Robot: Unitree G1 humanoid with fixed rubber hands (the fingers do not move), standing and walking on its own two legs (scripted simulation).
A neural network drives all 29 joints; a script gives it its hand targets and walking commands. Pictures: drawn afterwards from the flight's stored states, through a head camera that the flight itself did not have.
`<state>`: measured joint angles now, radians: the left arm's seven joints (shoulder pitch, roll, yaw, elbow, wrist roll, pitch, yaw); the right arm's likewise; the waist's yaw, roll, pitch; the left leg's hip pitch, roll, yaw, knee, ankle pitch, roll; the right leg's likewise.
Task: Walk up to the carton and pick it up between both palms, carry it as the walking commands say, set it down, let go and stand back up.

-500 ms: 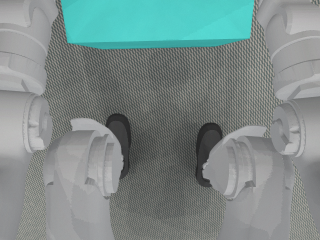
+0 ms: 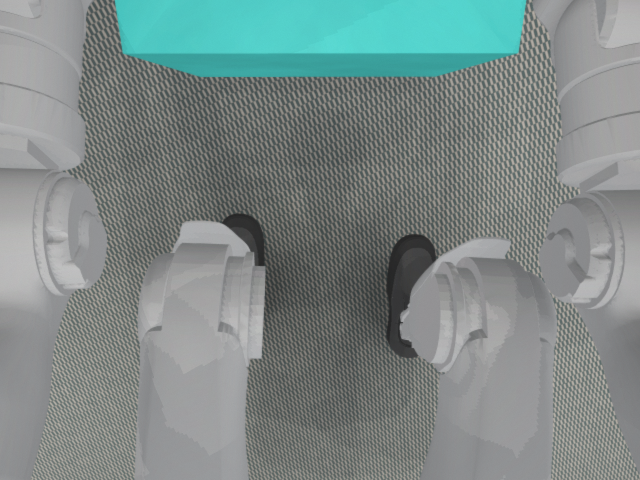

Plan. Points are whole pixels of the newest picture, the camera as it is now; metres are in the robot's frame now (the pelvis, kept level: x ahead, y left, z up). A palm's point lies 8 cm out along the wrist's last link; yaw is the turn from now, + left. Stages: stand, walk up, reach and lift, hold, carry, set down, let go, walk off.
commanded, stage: reach and lift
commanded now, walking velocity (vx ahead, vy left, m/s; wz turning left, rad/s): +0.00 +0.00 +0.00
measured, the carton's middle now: out of the picture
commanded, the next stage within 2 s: none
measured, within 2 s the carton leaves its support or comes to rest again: neither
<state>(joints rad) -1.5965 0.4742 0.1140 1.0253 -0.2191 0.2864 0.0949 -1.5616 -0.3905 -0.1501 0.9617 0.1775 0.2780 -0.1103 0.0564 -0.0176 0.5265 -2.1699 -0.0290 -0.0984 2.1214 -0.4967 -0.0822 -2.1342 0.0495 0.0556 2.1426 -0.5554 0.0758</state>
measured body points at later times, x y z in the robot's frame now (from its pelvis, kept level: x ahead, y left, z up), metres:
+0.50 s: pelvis +0.00 +0.00 +0.04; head +0.37 +0.03 +0.27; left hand +0.57 +0.24 -0.11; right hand +0.59 -0.15 -0.11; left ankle +0.14 +0.14 -0.35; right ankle +0.13 -0.14 -0.35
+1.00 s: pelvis -0.02 +0.00 +0.09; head +0.34 +0.03 +0.33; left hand +0.55 +0.24 -0.03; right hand +0.57 -0.15 -0.03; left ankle +0.14 +0.14 -0.35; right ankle +0.13 -0.14 -0.35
